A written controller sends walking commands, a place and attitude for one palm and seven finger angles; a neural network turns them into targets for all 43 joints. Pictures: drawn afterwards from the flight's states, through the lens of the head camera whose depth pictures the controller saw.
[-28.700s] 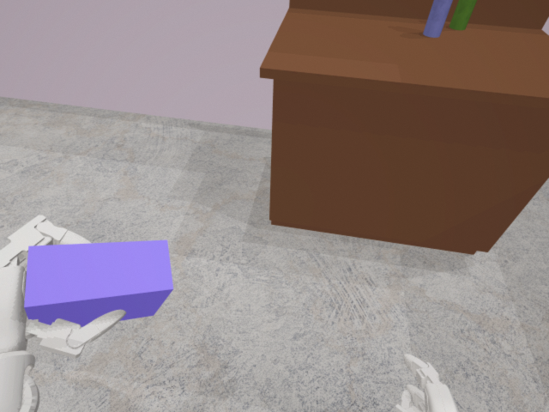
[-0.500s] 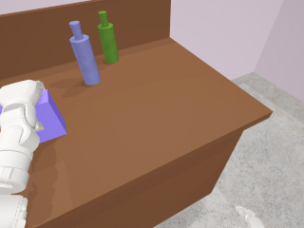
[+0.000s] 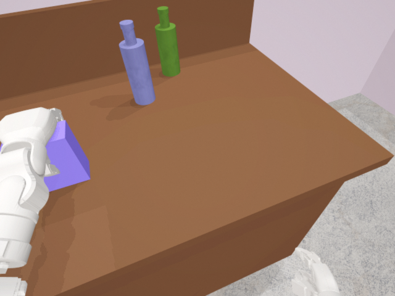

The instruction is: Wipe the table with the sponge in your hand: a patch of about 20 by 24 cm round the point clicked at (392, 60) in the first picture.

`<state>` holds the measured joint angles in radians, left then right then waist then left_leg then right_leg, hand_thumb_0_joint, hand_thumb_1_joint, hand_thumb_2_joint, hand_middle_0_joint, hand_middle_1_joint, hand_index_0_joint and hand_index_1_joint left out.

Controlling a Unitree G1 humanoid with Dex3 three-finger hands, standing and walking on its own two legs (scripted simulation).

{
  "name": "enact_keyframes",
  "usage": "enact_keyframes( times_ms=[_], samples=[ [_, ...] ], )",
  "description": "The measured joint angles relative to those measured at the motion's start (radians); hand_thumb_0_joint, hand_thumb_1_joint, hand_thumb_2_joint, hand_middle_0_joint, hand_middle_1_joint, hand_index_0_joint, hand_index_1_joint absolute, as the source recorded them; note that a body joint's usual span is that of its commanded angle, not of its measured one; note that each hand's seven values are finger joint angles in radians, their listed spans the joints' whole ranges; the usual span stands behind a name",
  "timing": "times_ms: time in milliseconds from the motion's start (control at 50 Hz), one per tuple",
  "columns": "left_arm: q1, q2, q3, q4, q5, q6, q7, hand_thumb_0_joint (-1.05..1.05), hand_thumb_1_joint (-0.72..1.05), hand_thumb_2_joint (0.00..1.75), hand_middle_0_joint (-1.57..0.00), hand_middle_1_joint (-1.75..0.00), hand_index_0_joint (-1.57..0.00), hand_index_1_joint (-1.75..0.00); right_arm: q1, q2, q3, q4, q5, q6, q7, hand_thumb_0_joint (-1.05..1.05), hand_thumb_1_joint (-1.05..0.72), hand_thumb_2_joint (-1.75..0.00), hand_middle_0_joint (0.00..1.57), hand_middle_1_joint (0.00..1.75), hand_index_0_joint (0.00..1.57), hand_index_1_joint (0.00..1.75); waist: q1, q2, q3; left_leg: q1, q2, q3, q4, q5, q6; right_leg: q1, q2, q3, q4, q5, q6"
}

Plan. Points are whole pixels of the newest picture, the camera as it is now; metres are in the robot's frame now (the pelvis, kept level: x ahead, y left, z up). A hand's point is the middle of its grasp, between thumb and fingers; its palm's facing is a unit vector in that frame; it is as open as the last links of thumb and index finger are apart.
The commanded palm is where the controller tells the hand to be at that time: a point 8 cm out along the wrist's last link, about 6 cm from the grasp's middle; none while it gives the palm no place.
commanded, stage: wipe back along the first lane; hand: left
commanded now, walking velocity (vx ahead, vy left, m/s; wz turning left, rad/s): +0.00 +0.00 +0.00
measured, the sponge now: (55, 165) +0.32 +0.35 +0.09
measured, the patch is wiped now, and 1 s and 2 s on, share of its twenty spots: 1.00 1.00 1.00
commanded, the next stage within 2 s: lift the sponge slowly off the table in 1.46 s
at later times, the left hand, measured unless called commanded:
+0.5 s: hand (43, 174) +0.27 +0.32 +0.14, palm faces +0.07 -0.01 -1.00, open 10.0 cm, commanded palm +0.22 +0.31 +0.18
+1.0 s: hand (44, 192) +0.23 +0.29 +0.14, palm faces +0.11 -0.01 -0.99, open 10.0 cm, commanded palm +0.19 +0.28 +0.17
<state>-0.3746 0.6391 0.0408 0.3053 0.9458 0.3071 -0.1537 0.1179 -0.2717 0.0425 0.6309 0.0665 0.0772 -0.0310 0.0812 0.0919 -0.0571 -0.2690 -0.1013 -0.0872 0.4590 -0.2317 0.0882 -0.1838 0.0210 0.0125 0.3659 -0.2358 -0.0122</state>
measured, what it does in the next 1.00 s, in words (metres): stands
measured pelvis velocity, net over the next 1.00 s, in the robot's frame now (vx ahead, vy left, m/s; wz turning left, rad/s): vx -0.02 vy -0.03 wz -0.03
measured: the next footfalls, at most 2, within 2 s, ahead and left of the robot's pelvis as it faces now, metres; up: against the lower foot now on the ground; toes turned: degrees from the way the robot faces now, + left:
none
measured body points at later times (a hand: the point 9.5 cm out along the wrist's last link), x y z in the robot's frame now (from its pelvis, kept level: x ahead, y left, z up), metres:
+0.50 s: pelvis -0.02 -0.02 +0.00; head -0.04 -0.05 +0.45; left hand +0.26 +0.31 +0.20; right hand +0.22 -0.23 -0.08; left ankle -0.01 +0.06 -0.74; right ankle -0.03 -0.14 -0.74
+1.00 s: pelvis -0.02 -0.03 -0.01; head -0.05 -0.07 +0.44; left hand +0.22 +0.29 +0.19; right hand +0.21 -0.26 -0.09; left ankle -0.01 +0.06 -0.74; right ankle -0.03 -0.14 -0.74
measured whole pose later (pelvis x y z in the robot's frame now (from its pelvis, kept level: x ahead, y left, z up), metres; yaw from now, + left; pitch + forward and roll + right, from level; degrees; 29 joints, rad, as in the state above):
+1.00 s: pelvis -0.02 -0.03 -0.01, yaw -1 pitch -1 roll -1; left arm 0.06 0.61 0.08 -0.13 0.87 0.45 -0.08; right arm 0.09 -0.29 0.05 0.63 0.08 0.07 -0.05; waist 0.10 0.12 -0.08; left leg -0.26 -0.06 -0.07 0.55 -0.28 0.04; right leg -0.19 0.07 0.02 0.49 -0.28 -0.03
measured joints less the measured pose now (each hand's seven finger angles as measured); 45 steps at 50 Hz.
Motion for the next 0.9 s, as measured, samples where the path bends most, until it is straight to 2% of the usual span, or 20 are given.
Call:
enact_keyframes(
  times_ms=[200, 560, 780, 900],
  samples=[
    [0.127, -0.02, -0.014, -0.144, -0.033, 0.045, 0.045, 0.01, -0.5, 1.09, -0.73, -1.38, -0.74, -1.35, -0.008, -0.007, 0.0, 0.024, 0.002, -0.003, 0.001, 0.01, -0.9, -0.9, 0.2, 0.3, 0.2, 0.3, 0.014, 0.01, -0.003, 0.018, 0.003, 0.008, 0.004, 0.001, -0.004, 0.01, 0.002, 0.007, 0.017, -0.004, 0.006],
    [0.25, -0.021, -0.004, -0.24, -0.046, 0.087, 0.054, 0.01, -0.5, 1.09, -0.72, -1.39, -0.73, -1.35, -0.057, -0.007, 0.015, 0.008, 0.008, -0.009, -0.016, 0.01, -0.9, -0.9, 0.2, 0.3, 0.2, 0.3, 0.02, 0.013, -0.012, 0.033, 0.028, 0.007, 0.03, -0.009, -0.031, 0.015, 0.027, 0.006, 0.057, -0.013, -0.01],
    [0.35, -0.014, 0.037, -0.328, -0.056, 0.108, 0.05, 0.01, -0.49, 1.09, -0.71, -1.39, -0.73, -1.36, -0.037, -0.019, 0.008, -0.003, 0.008, -0.004, -0.017, 0.01, -0.9, -0.9, 0.2, 0.3, 0.2, 0.3, 0.008, 0.019, -0.019, 0.022, 0.043, 0.01, 0.065, -0.033, -0.043, 0.002, 0.044, 0.007, 0.091, -0.031, -0.023],
    [0.405, -0.022, 0.041, -0.391, -0.067, 0.122, 0.065, 0.01, -0.49, 1.09, -0.71, -1.4, -0.73, -1.36, -0.027, -0.021, 0.004, -0.003, 0.01, -0.006, -0.02, 0.01, -0.9, -0.9, 0.2, 0.3, 0.2, 0.3, 0.011, 0.024, -0.022, 0.017, 0.045, 0.012, 0.083, -0.043, -0.045, -0.004, 0.047, 0.008, 0.11, -0.041, -0.024]
  ],
)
